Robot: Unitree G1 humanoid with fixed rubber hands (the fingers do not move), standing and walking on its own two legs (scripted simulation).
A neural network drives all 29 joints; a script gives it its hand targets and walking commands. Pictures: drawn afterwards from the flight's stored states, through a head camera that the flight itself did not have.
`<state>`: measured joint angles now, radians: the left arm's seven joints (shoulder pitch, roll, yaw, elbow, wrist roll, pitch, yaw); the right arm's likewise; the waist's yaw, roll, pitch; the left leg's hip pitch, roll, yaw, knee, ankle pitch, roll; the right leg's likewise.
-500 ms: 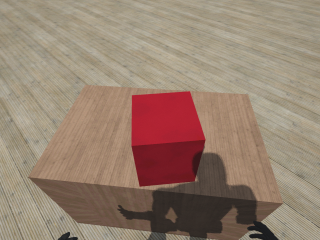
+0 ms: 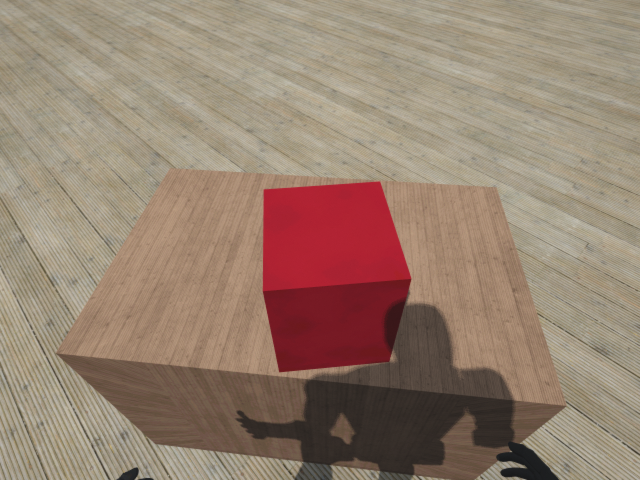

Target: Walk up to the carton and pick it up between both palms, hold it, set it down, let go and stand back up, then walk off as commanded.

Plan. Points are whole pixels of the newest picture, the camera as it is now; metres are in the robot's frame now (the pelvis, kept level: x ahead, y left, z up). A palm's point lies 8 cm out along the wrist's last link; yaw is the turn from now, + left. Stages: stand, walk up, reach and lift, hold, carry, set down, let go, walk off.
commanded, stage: stand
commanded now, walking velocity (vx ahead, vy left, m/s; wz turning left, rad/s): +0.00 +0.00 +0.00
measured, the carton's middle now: (328, 278) +0.45 -0.01 -0.07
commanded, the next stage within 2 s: walk off in 0.08 s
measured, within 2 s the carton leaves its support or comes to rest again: neither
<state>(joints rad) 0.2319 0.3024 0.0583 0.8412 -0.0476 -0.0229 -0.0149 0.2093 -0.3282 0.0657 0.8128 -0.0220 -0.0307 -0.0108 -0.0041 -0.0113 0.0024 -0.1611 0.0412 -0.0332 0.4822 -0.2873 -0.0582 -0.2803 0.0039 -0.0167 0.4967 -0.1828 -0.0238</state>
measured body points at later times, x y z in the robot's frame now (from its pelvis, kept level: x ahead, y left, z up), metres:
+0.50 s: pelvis -0.03 +0.03 -0.01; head -0.02 +0.05 +0.44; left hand +0.07 +0.32 -0.14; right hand +0.07 -0.28 -0.11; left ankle -0.04 +0.15 -0.73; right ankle +0.05 -0.10 -0.74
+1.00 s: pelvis -0.13 +0.02 -0.03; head -0.09 +0.02 +0.42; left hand -0.03 +0.34 -0.14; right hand -0.03 -0.28 -0.14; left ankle -0.04 +0.15 -0.74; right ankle -0.10 -0.11 -0.74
